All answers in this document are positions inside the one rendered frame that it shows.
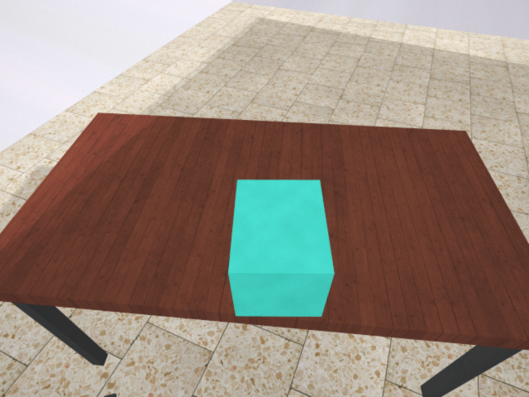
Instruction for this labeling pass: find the carton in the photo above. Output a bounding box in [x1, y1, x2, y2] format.
[228, 179, 335, 317]

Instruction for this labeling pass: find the table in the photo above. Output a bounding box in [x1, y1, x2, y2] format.
[0, 112, 529, 397]

